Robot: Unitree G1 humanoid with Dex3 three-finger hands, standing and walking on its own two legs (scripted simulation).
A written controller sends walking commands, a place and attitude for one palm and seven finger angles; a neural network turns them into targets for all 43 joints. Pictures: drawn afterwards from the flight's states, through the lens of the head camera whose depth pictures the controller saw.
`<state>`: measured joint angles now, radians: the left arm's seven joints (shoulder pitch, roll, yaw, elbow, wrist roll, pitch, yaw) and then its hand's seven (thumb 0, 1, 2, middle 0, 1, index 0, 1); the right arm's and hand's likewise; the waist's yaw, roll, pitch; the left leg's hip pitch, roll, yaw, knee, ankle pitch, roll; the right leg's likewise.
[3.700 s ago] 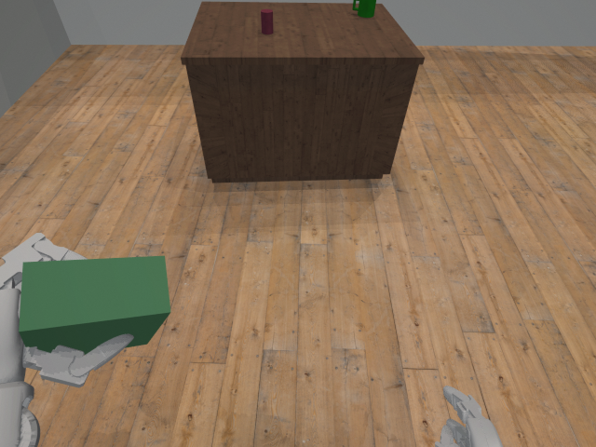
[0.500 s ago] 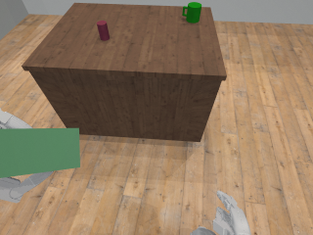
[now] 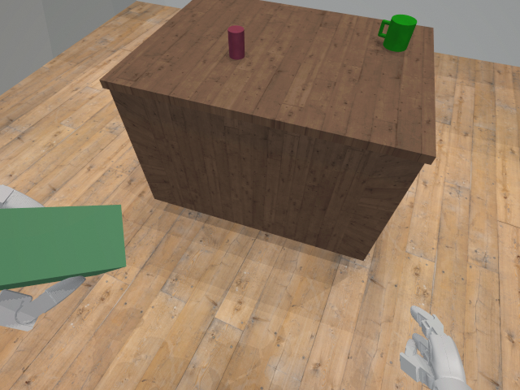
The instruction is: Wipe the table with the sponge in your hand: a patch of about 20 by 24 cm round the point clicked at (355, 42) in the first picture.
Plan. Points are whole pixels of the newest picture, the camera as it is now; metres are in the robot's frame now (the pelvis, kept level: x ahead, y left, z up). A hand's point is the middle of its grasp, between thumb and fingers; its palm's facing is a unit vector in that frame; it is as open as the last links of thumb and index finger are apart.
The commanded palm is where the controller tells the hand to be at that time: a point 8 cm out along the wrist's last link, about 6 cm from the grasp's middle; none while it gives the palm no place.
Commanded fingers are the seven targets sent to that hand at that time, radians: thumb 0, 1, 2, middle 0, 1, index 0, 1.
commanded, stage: walk to a spot facing it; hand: left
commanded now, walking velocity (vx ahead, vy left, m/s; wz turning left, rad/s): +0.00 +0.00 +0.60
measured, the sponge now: (65, 249) +0.23 +0.21 +0.19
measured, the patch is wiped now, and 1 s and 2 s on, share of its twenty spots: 0.00 0.00 0.00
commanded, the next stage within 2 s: turn to face it in 1.92 s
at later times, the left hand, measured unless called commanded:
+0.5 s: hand out of the picture +0.07 +0.22 +0.18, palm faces +0.68 -0.61 -0.41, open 9.9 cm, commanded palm +0.01 +0.24 +0.19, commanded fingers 0.00 0.10 1.30 -1.20 -1.60 -1.20 -1.60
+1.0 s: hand out of the picture -0.10 +0.22 +0.20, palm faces +0.86 -0.40 -0.31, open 9.9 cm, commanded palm -0.15 +0.22 +0.19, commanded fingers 0.00 0.10 1.30 -1.20 -1.60 -1.20 -1.60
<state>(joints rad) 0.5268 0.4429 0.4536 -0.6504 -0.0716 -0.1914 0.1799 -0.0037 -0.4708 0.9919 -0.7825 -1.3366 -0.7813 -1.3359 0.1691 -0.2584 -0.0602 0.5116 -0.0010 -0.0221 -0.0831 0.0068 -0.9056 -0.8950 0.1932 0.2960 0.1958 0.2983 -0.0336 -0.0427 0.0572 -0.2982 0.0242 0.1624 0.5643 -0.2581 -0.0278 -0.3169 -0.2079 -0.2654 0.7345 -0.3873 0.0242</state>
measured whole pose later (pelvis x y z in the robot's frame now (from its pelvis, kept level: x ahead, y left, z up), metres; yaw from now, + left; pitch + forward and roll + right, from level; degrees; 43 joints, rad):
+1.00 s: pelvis -0.11 -0.10 +0.02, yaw +37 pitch -3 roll -1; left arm 0.44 0.33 0.33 -0.50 -0.01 -0.18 0.15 0.00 -0.48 1.00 -0.77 -1.35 -0.77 -1.35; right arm 0.28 -0.12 0.03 0.65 0.00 -0.11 -0.03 0.01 -0.90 -0.89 0.20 0.30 0.20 0.30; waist 0.02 -0.03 -0.02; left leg -0.18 0.04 0.00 0.50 -0.27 0.01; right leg -0.56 -0.11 -0.09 1.13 -0.34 0.06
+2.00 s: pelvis +0.05 +0.00 +0.02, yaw +50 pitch +1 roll -1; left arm 0.51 0.39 0.40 -0.60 -0.03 -0.25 0.15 0.00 -0.47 1.00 -0.76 -1.35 -0.76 -1.35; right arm 0.20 -0.11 0.04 0.60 0.00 -0.10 -0.03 0.01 -0.90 -0.89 0.20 0.30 0.21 0.30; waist 0.04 0.04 0.05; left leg -0.21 0.10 0.11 0.47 -0.27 -0.02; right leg -0.46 -0.10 -0.14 0.75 -0.33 0.05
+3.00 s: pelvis +0.11 -0.05 +0.01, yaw +21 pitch +0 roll +3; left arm 0.54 0.41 0.41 -0.58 -0.06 -0.17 0.14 0.00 -0.47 1.00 -0.76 -1.36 -0.76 -1.35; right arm 0.13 -0.25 -0.02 0.57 0.02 0.01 0.00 0.01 -0.90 -0.89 0.20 0.30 0.20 0.30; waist -0.02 0.05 0.17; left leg -0.51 0.12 0.07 1.22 -0.48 -0.11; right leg -0.35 0.02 -0.08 0.60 -0.27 -0.11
